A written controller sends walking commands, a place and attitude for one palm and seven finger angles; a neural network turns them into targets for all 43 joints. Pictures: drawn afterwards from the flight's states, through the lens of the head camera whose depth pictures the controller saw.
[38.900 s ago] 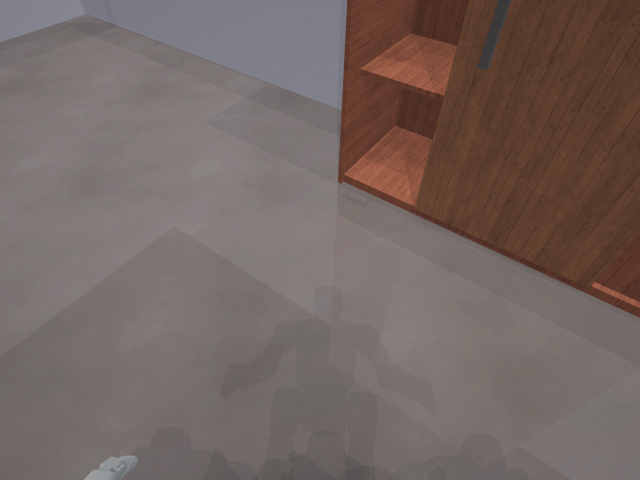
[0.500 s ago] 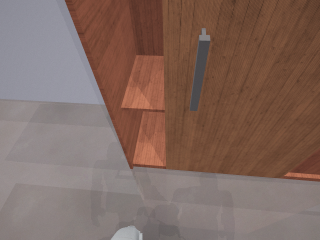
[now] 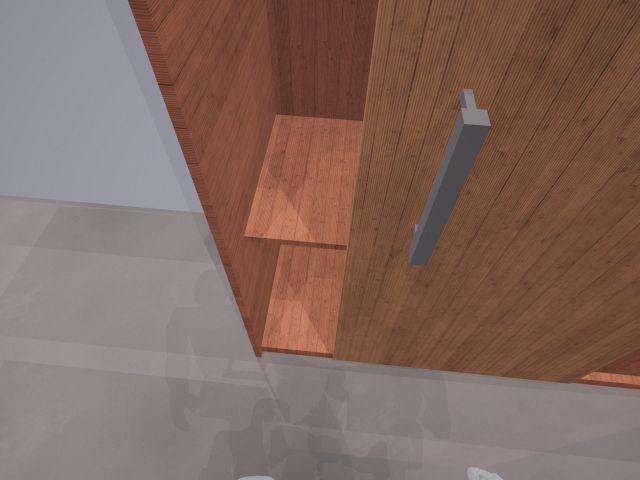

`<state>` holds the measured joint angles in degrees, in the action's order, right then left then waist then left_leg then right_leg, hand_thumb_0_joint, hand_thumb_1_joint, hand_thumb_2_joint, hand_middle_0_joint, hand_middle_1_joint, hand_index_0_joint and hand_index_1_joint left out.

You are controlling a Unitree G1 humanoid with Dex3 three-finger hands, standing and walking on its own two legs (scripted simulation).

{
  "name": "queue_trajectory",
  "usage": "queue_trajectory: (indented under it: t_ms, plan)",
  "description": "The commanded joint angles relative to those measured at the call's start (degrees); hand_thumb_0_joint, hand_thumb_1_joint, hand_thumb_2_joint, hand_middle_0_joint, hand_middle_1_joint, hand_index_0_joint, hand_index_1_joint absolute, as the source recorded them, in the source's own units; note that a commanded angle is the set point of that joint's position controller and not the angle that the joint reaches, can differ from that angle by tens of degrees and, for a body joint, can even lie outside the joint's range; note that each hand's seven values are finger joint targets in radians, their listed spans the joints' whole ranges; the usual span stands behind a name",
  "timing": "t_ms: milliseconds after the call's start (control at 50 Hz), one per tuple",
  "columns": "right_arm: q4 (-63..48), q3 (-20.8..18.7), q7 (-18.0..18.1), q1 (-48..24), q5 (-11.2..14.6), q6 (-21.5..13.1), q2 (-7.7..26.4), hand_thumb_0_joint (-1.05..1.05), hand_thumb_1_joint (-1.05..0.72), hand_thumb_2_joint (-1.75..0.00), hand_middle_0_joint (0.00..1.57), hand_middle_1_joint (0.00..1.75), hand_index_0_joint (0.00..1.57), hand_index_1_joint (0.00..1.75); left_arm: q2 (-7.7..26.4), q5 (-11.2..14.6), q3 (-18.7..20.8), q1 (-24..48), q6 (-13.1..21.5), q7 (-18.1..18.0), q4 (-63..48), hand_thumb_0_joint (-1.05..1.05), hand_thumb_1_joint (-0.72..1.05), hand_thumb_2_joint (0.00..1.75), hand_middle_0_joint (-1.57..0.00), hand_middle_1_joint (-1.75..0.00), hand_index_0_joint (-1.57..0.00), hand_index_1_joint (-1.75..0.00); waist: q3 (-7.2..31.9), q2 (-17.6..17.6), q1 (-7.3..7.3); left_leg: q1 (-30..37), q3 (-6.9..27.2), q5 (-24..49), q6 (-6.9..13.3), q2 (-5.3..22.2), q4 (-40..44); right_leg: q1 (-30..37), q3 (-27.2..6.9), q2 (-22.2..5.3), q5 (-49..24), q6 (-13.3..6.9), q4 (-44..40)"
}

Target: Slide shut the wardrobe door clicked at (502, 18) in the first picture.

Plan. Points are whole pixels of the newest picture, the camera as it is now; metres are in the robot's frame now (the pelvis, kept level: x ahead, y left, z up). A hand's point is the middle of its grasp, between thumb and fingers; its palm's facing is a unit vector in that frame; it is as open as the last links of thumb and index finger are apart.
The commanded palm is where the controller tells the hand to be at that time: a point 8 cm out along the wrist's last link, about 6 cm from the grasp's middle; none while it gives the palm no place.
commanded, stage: come to a stop and stand still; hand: right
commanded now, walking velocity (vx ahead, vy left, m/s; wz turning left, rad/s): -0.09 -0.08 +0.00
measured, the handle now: (438, 189) +0.46 -0.11 +0.10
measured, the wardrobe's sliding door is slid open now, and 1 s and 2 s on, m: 0.22 0.22 0.22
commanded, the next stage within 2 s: look again from close up in 1.38 s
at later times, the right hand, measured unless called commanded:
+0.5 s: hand out of the picture +0.00 -0.25 -0.17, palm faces +0.02 +0.96 -0.27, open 7.4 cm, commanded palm none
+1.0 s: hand out of the picture -0.06 -0.21 -0.17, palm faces +0.00 +0.99 -0.17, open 7.4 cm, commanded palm none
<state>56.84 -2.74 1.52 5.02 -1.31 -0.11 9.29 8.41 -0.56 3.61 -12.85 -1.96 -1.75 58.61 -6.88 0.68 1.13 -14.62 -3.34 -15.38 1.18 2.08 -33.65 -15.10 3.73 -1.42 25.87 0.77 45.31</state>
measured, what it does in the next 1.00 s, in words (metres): steps on the spot: right foot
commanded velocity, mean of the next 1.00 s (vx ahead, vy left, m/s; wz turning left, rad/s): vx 0.00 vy -0.01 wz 0.00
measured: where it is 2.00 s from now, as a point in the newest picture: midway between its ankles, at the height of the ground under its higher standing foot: outside the picture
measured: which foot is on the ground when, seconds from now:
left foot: down 0.00-1.00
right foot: up 0.00-0.22, down 0.24-1.00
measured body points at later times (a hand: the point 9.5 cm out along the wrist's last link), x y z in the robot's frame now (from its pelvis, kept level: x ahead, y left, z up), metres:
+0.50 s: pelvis -0.03 -0.05 -0.01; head -0.03 -0.04 +0.44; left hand +0.07 +0.18 -0.14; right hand +0.00 -0.30 -0.15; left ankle -0.01 +0.11 -0.73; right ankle -0.01 -0.13 -0.73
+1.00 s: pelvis -0.04 -0.05 +0.01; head -0.04 -0.05 +0.46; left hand -0.06 +0.17 -0.15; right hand -0.05 -0.26 -0.16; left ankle -0.01 +0.11 -0.73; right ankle -0.01 -0.13 -0.73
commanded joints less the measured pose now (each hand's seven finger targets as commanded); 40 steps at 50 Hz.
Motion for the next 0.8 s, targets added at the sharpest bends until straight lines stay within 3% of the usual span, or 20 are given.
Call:
queue_trajectory:
  t_ms: [0, 40, 100, 140, 160, 180, 200, 220, 240, 260, 280, 320, 360, 400, 440, 480, 500, 560, 600, 780]
  plan:
    - [-1.73, -2.70, 1.56, 4.26, -0.16, -0.01, 10.23, 0.00, -0.90, -0.90, 0.20, 0.30, 0.20, 0.30, 4.33, 0.09, 1.45, -2.39, -1.46, 0.03, -3.40, 0.00, 0.90, 0.90, -0.20, -0.30, -0.20, -0.30, 7.29, 9.62, -0.71, 8.56, 12.36, 51.91, 12.01, 16.67, 11.28, -10.60, -5.91, 1.17, 5.62, 0.58, 20.01]
    - [-2.17, -2.74, 1.70, 4.31, -0.21, -0.25, 9.39, 0.00, -0.90, -0.90, 0.20, 0.30, 0.20, 0.30, 4.50, -0.02, 1.08, -0.71, -1.17, 0.34, -3.72, 0.00, 0.90, 0.90, -0.20, -0.30, -0.20, -0.30, 7.65, 11.01, -0.51, 10.53, 9.25, 51.51, 10.90, 14.81, 11.20, -10.76, -4.65, 0.74, 3.52, 1.34, 14.16]
    - [-2.04, -3.17, 1.51, 6.01, -0.41, -0.34, 10.70, 0.00, -0.90, -0.90, 0.20, 0.30, 0.20, 0.30, 4.25, -0.01, 0.57, 0.12, -0.50, 0.78, -3.76, 0.00, 0.90, 0.90, -0.20, -0.30, -0.20, -0.30, 9.81, 8.25, -1.31, 12.72, 9.68, 48.48, 10.11, 13.95, 9.65, -6.58, -2.32, 1.08, 0.37, 1.30, 0.49]
    - [-1.27, -3.24, 1.33, 6.04, -0.19, -0.25, 11.10, 0.00, -0.90, -0.90, 0.20, 0.30, 0.20, 0.30, 4.26, -0.10, 0.39, -1.50, -0.10, 0.68, -3.25, 0.00, 0.90, 0.90, -0.20, -0.30, -0.20, -0.30, 10.07, 7.87, -0.13, 11.55, 9.21, 43.59, 8.09, 12.48, 7.44, -1.48, -1.21, 1.37, -7.28, 1.00, -11.07]
    - [-3.34, -2.26, 3.69, 9.02, 0.05, -1.52, 12.26, 0.00, -0.90, -0.90, 0.20, 0.30, 0.20, 0.30, 8.16, 0.87, 0.78, -0.74, 2.58, 0.68, -8.49, 0.00, 0.90, 0.90, -0.20, -0.30, -0.20, -0.30, 25.31, 0.07, 0.55, 21.19, 14.21, 66.26, 4.69, 12.65, -2.28, 2.24, 1.12, 0.44, -12.19, 1.39, -17.86]
    - [-5.58, -1.70, 3.08, 7.66, 0.93, -1.05, 12.81, 0.00, -0.90, -0.90, 0.20, 0.30, 0.20, 0.30, 8.78, 0.68, 0.69, -1.49, 2.50, 0.45, -10.11, 0.00, 0.90, 0.90, -0.20, -0.30, -0.20, -0.30, 23.30, -5.64, 2.15, 17.67, 5.92, 54.06, 2.04, 9.36, -6.25, 6.04, 0.01, -0.94, -25.61, -0.34, -19.74]
    - [-5.68, -0.95, 2.49, 10.58, 1.20, -0.06, 8.98, 0.00, -0.90, -0.90, 0.20, 0.30, 0.20, 0.30, 9.97, -0.52, 0.80, -1.67, 2.23, 0.14, -9.80, 0.00, 0.90, 0.90, -0.20, -0.30, -0.20, -0.30, 23.14, -11.90, 0.07, 7.37, 3.46, 30.51, 0.29, 5.96, -7.15, 10.90, -5.10, -7.58, -46.08, -3.65, -15.02]
    - [-5.87, -0.52, 2.54, 11.86, 0.85, 0.36, 6.67, 0.00, -0.90, -0.90, 0.20, 0.30, 0.20, 0.30, 10.76, -0.82, 0.54, -1.25, 1.76, 0.08, -11.08, 0.00, 0.90, 0.90, -0.20, -0.30, -0.20, -0.30, 19.95, -10.51, -1.14, 1.55, 1.82, 5.10, 0.25, 3.24, -3.57, 10.94, -8.27, -11.96, -54.68, -6.54, -13.60]
    - [-6.08, -0.10, 2.35, 11.77, 0.22, 0.69, 5.59, 0.00, -0.90, -0.90, 0.20, 0.30, 0.20, 0.30, 11.22, -0.75, 0.47, -0.68, 1.46, 0.11, -11.68, 0.00, 0.90, 0.90, -0.20, -0.30, -0.20, -0.30, 13.07, -5.61, -1.40, -2.69, 0.31, -3.47, 0.23, 0.59, -1.09, 9.28, -8.93, -11.70, -53.56, -7.39, -13.75]
    - [-6.05, 0.19, 1.98, 11.43, -0.15, 1.02, 5.94, 0.00, -0.90, -0.90, 0.20, 0.30, 0.20, 0.30, 11.16, -0.47, 0.25, 0.05, 1.51, -0.03, -12.11, 0.00, 0.90, 0.90, -0.20, -0.30, -0.20, -0.30, 7.29, -7.17, -1.42, -3.52, 0.50, -1.91, 0.28, 0.20, -1.21, 4.30, -9.55, -10.57, -50.70, -7.02, -15.11]
    - [-5.94, 0.42, 1.64, 11.95, 0.25, 1.05, 6.92, 0.00, -0.90, -0.90, 0.20, 0.30, 0.20, 0.30, 10.52, -0.68, -0.32, 1.02, 1.50, 0.13, -12.05, 0.00, 0.90, 0.90, -0.20, -0.30, -0.20, -0.30, 5.59, -9.84, -2.12, -2.14, 1.98, 0.87, 0.69, 0.56, -0.65, 1.82, -8.84, -9.04, -47.33, -6.66, -15.85]
    - [-5.60, 0.65, 1.13, 13.50, 0.25, 1.08, 7.91, 0.00, -0.90, -0.90, 0.20, 0.30, 0.20, 0.30, 10.16, -0.52, -0.63, 1.86, 1.37, 0.39, -12.85, 0.00, 0.90, 0.90, -0.20, -0.30, -0.20, -0.30, 3.90, -4.02, -2.24, -0.74, 3.99, 3.71, 1.10, 1.19, 1.82, -2.83, -7.55, -6.12, -27.79, -5.17, -17.06]
    - [-6.52, 0.85, 0.73, 12.46, 0.08, 0.93, 8.85, 0.00, -0.90, -0.90, 0.20, 0.30, 0.20, 0.30, 9.68, -0.50, -0.71, 0.69, 1.20, 0.93, -12.86, 0.00, 0.90, 0.90, -0.20, -0.30, -0.20, -0.30, 3.04, 0.98, -1.05, -3.25, 7.42, -0.43, 1.94, 3.17, 5.75, -3.82, -6.00, -3.03, -9.46, -3.71, -18.39]
    - [-7.32, 0.81, 0.43, 11.68, 0.00, 0.98, 9.52, 0.00, -0.90, -0.90, 0.20, 0.30, 0.20, 0.30, 9.67, -0.73, -0.71, -0.36, 1.15, 1.24, -12.39, 0.00, 0.90, 0.90, -0.20, -0.30, -0.20, -0.30, 1.53, -0.99, -0.50, -6.02, 7.57, -7.54, 2.11, 2.67, 6.75, -4.56, -7.06, -2.42, -1.70, -3.72, -21.61]
    - [-7.41, 0.85, 0.40, 12.86, -0.07, 1.00, 8.84, 0.00, -0.90, -0.90, 0.20, 0.30, 0.20, 0.30, 10.21, -0.87, -0.76, -1.04, 1.44, 1.42, -12.00, 0.00, 0.90, 0.90, -0.20, -0.30, -0.20, -0.30, 2.13, -1.76, -0.90, -4.72, 5.77, -7.96, 1.23, 1.31, 5.49, -6.27, -8.94, -3.83, 2.74, -4.12, -25.27]
    - [-6.94, 1.08, 0.29, 14.85, -0.08, 0.83, 8.01, 0.00, -0.90, -0.90, 0.20, 0.30, 0.20, 0.30, 10.26, -0.85, -0.87, -0.92, 1.92, 1.45, -11.35, 0.00, 0.90, 0.90, -0.20, -0.30, -0.20, -0.30, 3.63, -3.28, -2.09, -1.10, 4.26, -3.98, 0.73, 0.86, 4.42, -7.18, -10.15, -4.83, 2.92, -4.58, -27.59]
    - [-6.61, 1.13, 0.31, 15.71, -0.11, 0.77, 7.82, 0.00, -0.90, -0.90, 0.20, 0.30, 0.20, 0.30, 10.15, -0.74, -0.96, -0.80, 1.95, 1.49, -10.95, 0.00, 0.90, 0.90, -0.20, -0.30, -0.20, -0.30, 3.93, -2.12, -2.29, -0.43, 4.48, -3.88, 0.62, 0.92, 4.84, -7.64, -9.85, -4.73, 3.74, -4.48, -27.55]
    - [-6.01, 1.27, 0.38, 16.20, -0.09, 0.32, 7.04, 0.00, -0.90, -0.90, 0.20, 0.30, 0.20, 0.30, 9.14, -0.70, -1.03, -2.32, 2.25, 1.40, -9.69, 0.00, 0.90, 0.90, -0.20, -0.30, -0.20, -0.30, 4.32, 0.68, -1.72, -1.82, 6.35, -4.65, 0.97, 2.05, 7.39, -5.25, -8.83, -3.88, 1.30, -4.04, -26.74]
    - [-5.23, 1.38, 0.34, 16.28, -0.04, 0.21, 6.97, 0.00, -0.90, -0.90, 0.20, 0.30, 0.20, 0.30, 8.80, -0.62, -1.41, -2.95, 2.47, 1.33, -8.47, 0.00, 0.90, 0.90, -0.20, -0.30, -0.20, -0.30, 3.10, -1.74, -1.72, -1.55, 5.91, -3.95, 0.99, 2.01, 7.50, -5.83, -9.23, -4.25, 1.38, -3.98, -28.65]
    - [-0.48, 2.18, 0.36, 18.44, 0.15, -0.39, 5.67, 0.00, -0.90, -0.90, 0.20, 0.30, 0.20, 0.30, 8.06, -0.23, -2.26, -5.65, 2.83, 1.14, -3.02, 0.00, 0.90, 0.90, -0.20, -0.30, -0.20, -0.30, 2.35, -1.49, -1.89, 0.06, 6.00, -2.40, 0.70, 2.73, 10.18, -4.63, -8.78, -4.24, 0.32, -3.51, -29.99]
